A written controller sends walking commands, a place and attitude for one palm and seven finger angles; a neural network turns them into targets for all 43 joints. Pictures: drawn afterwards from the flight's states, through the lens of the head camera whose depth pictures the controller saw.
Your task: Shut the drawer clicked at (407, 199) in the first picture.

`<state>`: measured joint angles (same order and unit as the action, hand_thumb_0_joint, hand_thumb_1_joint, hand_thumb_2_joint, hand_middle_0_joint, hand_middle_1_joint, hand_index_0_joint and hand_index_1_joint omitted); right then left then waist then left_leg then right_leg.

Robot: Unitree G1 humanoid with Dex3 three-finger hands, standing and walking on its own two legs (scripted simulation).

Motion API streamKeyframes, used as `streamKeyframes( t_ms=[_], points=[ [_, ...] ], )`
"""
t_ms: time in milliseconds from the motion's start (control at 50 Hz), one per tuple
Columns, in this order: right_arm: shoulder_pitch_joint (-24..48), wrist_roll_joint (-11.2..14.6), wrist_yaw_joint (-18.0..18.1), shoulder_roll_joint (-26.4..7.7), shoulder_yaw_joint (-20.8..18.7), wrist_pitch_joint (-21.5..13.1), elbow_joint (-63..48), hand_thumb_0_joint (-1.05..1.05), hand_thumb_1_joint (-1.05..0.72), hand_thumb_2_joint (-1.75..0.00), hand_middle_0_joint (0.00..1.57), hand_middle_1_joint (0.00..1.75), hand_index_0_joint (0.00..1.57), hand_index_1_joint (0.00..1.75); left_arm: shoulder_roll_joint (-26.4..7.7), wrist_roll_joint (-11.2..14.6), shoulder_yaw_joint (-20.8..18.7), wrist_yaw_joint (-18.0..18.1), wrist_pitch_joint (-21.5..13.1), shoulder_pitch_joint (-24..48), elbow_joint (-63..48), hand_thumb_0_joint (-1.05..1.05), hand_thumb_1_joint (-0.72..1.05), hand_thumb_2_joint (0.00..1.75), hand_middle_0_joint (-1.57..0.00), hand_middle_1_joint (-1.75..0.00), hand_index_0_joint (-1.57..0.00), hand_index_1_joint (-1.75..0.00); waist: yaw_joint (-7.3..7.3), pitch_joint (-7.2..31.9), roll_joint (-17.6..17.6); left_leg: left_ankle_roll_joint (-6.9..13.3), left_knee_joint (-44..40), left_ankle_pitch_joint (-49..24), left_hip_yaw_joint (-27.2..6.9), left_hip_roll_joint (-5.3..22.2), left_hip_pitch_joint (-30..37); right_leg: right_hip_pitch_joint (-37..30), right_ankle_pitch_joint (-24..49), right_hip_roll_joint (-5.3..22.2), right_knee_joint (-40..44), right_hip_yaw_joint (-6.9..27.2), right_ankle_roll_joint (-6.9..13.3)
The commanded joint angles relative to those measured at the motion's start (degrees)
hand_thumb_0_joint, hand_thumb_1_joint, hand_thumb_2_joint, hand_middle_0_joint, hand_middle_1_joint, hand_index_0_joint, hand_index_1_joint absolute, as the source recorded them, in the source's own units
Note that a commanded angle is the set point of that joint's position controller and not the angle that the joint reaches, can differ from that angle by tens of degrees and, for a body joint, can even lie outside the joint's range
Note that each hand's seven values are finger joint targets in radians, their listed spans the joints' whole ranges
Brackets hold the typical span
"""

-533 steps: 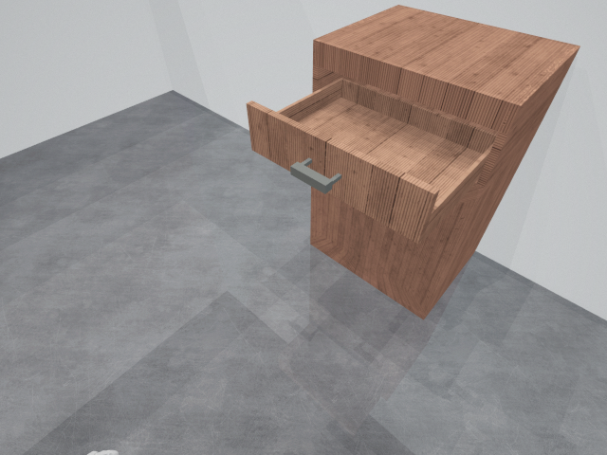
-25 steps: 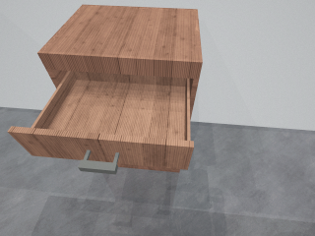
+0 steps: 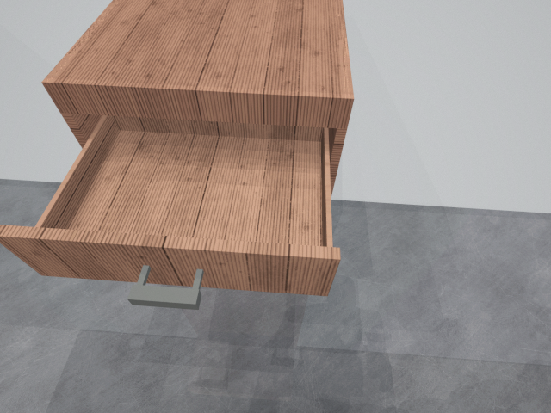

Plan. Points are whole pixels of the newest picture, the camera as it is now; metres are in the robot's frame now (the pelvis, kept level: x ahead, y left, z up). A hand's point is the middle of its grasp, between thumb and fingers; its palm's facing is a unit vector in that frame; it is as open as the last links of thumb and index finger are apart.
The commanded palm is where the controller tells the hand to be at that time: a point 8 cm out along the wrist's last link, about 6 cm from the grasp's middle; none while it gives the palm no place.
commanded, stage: come to a stop and stand still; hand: left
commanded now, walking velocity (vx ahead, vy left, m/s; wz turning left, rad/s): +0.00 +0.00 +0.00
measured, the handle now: (169, 284) +0.31 +0.18 -0.03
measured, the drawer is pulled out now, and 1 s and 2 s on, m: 0.29 0.29 0.29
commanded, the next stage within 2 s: look again from close up in 0.42 s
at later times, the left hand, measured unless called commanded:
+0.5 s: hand out of the picture -0.01 +0.20 -0.17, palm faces -0.01 -0.98 -0.21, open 7.3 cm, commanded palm none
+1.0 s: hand out of the picture +0.01 +0.19 -0.17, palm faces +0.01 -0.98 -0.19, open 7.3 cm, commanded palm none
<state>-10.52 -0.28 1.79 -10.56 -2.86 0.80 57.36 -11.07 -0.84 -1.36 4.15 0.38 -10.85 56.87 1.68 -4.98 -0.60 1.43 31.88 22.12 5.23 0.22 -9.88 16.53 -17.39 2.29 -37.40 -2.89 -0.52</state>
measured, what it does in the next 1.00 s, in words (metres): stands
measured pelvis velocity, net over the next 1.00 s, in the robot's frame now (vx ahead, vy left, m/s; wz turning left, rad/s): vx -0.01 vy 0.02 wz -0.01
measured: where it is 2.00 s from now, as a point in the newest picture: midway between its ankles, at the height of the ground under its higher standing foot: outside the picture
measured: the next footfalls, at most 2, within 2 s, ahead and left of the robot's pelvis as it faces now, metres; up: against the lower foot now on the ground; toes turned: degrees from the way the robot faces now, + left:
none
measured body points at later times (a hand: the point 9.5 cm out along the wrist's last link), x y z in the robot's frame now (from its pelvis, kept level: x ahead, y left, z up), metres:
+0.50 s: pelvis -0.03 +0.02 +0.00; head -0.01 +0.02 +0.45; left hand +0.00 +0.25 -0.15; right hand +0.00 -0.22 -0.14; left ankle -0.06 +0.09 -0.73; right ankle -0.02 -0.13 -0.73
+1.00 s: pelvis -0.01 +0.02 +0.01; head +0.00 +0.03 +0.46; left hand +0.01 +0.24 -0.15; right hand -0.01 -0.21 -0.15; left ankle -0.06 +0.09 -0.73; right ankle -0.02 -0.13 -0.73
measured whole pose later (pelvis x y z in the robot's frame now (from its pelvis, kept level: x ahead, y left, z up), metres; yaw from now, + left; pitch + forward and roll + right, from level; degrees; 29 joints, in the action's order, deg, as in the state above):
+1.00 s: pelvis -0.01 +0.02 +0.01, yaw +0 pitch -1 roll +0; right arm -16.3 -0.4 1.7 -8.2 0.8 -1.0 63.5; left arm -9.6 -0.6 0.4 2.6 0.5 -15.9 60.0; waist 0.2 -2.1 1.0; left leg 3.2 26.4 19.1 6.0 -1.4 -6.1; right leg 10.5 -15.6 3.1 -27.6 -1.4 -2.3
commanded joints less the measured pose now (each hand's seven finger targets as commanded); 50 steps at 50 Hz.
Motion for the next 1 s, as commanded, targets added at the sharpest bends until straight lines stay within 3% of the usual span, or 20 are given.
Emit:
streamKeyframes(
  t_ms=[0,40,80,100,140,200,220,260,340,460,700,740,980],
  points=[
    [-5.1,-0.7,0.1,-7.1,-0.6,-0.9,-5.0,0.00,-0.90,-0.90,0.20,0.30,0.20,0.30,-5.5,0.1,-0.6,0.0,-0.5,-3.2,-5.3,0.00,0.90,0.90,-0.20,-0.30,-0.20,-0.30,-1.20,8.1,-2.1,0.9,-0.4,-41.7,-6.6,8.7,2.1,-2.8,18.8,3.6,1.4,1.9,2.9],
    [-3.4,-0.9,0.0,-6.7,0.4,-0.7,-6.1,0.00,-0.90,-0.90,0.20,0.30,0.20,0.30,-5.1,0.2,0.0,-0.6,0.2,-2.6,-6.0,0.00,0.90,0.90,-0.20,-0.30,-0.20,-0.30,-1.76,1.5,-5.0,1.1,-4.7,-32.2,-8.1,8.9,-2.7,-1.3,9.5,2.4,5.3,3.1,3.1],
    [-2.0,-0.7,-0.4,-5.9,1.1,-0.9,-7.0,0.00,-0.90,-0.90,0.20,0.30,0.20,0.30,-5.9,0.0,0.4,-1.1,0.1,-3.0,-6.0,0.00,0.90,0.90,-0.20,-0.30,-0.20,-0.30,-1.93,-1.0,-4.2,0.7,-7.3,-20.4,-8.5,6.8,-5.4,-1.2,9.4,3.0,9.3,5.8,3.4],
    [-2.2,-0.7,-0.6,-6.3,1.3,-1.2,-7.1,0.00,-0.90,-0.90,0.20,0.30,0.20,0.30,-6.3,-0.1,0.6,-1.4,0.0,-2.9,-6.0,0.00,0.90,0.90,-0.20,-0.30,-0.20,-0.30,-1.58,0.0,-4.8,0.6,-8.2,-20.4,-8.7,6.4,-4.7,-1.9,10.4,3.0,9.3,6.0,3.2],
    [-2.6,-0.7,-0.7,-7.6,1.2,-1.2,-7.0,0.00,-0.90,-0.90,0.20,0.30,0.20,0.30,-6.4,0.1,0.5,-1.4,0.1,-2.8,-6.3,0.00,0.90,0.90,-0.20,-0.30,-0.20,-0.30,-1.70,4.0,-0.3,1.0,-8.6,-18.2,-8.5,7.4,-3.1,-4.2,8.7,2.5,8.6,4.8,2.4],
    [-2.6,-0.5,-1.0,-7.6,1.5,-1.4,-6.7,0.00,-0.90,-0.90,0.20,0.30,0.20,0.30,-6.3,0.0,0.7,-1.6,0.0,-2.8,-6.6,0.00,0.90,0.90,-0.20,-0.30,-0.20,-0.30,-1.46,1.7,0.8,1.1,-10.6,-8.0,-8.4,6.4,-4.6,-2.6,3.8,3.0,11.3,5.9,2.1],
    [-2.9,-0.6,-1.1,-7.7,1.5,-1.4,-6.5,0.00,-0.90,-0.90,0.20,0.30,0.20,0.30,-6.6,-0.1,0.7,-1.7,0.1,-2.9,-6.8,0.00,0.90,0.90,-0.20,-0.30,-0.20,-0.30,-1.43,1.2,-1.1,1.2,-11.9,-6.2,-8.5,6.5,-5.0,-2.5,3.1,2.7,11.1,5.7,2.3],
    [-3.1,-0.6,-1.2,-7.6,1.6,-1.5,-6.0,0.00,-0.90,-0.90,0.20,0.30,0.20,0.30,-6.3,-0.2,0.8,-1.7,0.0,-3.8,-6.6,0.00,0.90,0.90,-0.20,-0.30,-0.20,-0.30,-1.59,1.3,-1.0,1.3,-12.4,-4.5,-8.6,6.4,-5.3,-2.7,3.1,2.6,11.1,5.4,2.1],
    [-4.4,-0.4,-1.2,-7.2,1.6,-1.7,-4.8,0.00,-0.90,-0.90,0.20,0.30,0.20,0.30,-6.1,-0.2,0.8,-1.7,-0.3,-4.9,-5.8,0.00,0.90,0.90,-0.20,-0.30,-0.20,-0.30,-1.42,2.8,1.9,1.4,-11.5,-6.5,-8.0,6.2,-3.2,-2.7,4.6,3.3,11.9,6.0,2.1],
    [-5.9,-0.2,-0.9,-6.6,2.0,-2.1,-2.0,0.00,-0.90,-0.90,0.20,0.30,0.20,0.30,-5.5,0.0,1.1,-1.6,-0.5,-7.0,-3.4,0.00,0.90,0.90,-0.20,-0.30,-0.20,-0.30,-1.67,2.9,-0.7,1.5,-11.4,-10.8,-7.8,6.3,-2.0,-3.4,6.8,3.4,11.7,5.4,2.0],
    [-9.0,0.1,-0.3,-5.0,2.4,-2.6,2.7,0.00,-0.90,-0.90,0.20,0.30,0.20,0.30,-4.1,0.1,1.2,-1.3,-0.9,-9.0,0.6,0.00,0.90,0.90,-0.20,-0.30,-0.20,-0.30,-1.60,2.7,0.7,1.4,-10.4,-19.2,-6.8,6.4,0.4,-5.1,13.0,4.1,11.8,4.9,2.2],
    [-9.0,0.0,-0.2,-5.0,2.4,-2.7,3.2,0.00,-0.90,-0.90,0.20,0.30,0.20,0.30,-4.0,0.2,1.2,-1.3,-0.8,-9.0,0.8,0.00,0.90,0.90,-0.20,-0.30,-0.20,-0.30,-1.78,2.0,-0.5,1.4,-10.6,-20.8,-7.0,6.4,0.4,-5.2,13.2,3.9,11.6,4.8,2.2],
    [-9.2,0.0,0.1,-4.1,2.3,-2.8,4.7,0.00,-0.90,-0.90,0.20,0.30,0.20,0.30,-3.2,0.2,0.9,-1.2,-0.9,-8.9,1.5,0.00,0.90,0.90,-0.20,-0.30,-0.20,-0.30,-1.93,1.6,-0.2,1.3,-10.9,-24.2,-6.9,6.5,1.8,-5.7,15.1,4.1,12.2,4.5,2.0]
  ],
)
